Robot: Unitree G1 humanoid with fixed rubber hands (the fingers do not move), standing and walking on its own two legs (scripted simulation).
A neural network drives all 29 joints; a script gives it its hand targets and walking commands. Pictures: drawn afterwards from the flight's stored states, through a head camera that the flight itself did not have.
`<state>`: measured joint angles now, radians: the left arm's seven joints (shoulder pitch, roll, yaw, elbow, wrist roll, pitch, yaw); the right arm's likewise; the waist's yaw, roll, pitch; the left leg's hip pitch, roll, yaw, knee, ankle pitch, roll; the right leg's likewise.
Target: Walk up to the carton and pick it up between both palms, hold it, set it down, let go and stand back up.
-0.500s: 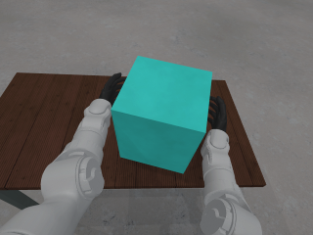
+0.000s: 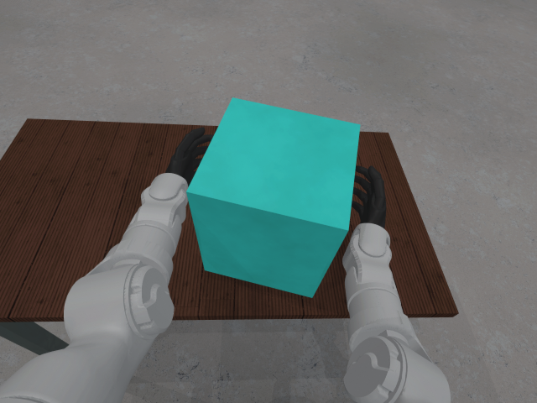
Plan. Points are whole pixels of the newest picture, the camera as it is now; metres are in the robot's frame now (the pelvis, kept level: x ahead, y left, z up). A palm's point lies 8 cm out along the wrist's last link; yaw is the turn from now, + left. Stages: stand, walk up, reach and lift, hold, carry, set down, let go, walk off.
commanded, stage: set down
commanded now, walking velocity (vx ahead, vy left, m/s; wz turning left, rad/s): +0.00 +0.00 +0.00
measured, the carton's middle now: (275, 204) +0.43 -0.03 +0.02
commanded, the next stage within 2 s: none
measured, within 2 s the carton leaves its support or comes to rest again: neither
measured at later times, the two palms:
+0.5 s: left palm (183, 175) +0.45 +0.12 +0.08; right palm (369, 218) +0.37 -0.18 +0.06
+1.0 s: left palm (183, 176) +0.46 +0.12 +0.07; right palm (370, 221) +0.37 -0.18 +0.05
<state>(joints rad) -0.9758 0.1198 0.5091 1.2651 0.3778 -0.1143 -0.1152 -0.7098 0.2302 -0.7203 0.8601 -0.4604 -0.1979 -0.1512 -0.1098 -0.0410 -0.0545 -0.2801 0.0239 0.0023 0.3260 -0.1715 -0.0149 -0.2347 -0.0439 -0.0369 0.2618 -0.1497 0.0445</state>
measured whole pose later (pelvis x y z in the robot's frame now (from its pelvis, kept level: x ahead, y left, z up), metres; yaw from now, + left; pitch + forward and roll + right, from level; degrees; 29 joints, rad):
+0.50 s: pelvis +0.00 +0.00 +0.00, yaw +0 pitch +8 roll -1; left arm -0.97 0.11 0.54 1.25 0.40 -0.16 -0.12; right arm -0.71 0.23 -0.73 0.87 -0.49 -0.24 -0.16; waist -0.10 -0.05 -0.05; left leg -0.30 0.03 0.01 0.34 -0.18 -0.02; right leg -0.26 -0.04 -0.03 0.27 -0.16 0.04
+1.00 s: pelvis +0.00 +0.00 +0.00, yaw -2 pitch +12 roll -1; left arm -1.02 0.21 0.41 1.42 0.26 -0.20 -0.07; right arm -0.79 0.11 -0.57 1.12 -0.33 -0.27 -0.16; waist -0.13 -0.02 -0.10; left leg -0.40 0.04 0.03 0.40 -0.20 -0.01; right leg -0.36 -0.03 -0.01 0.31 -0.15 0.04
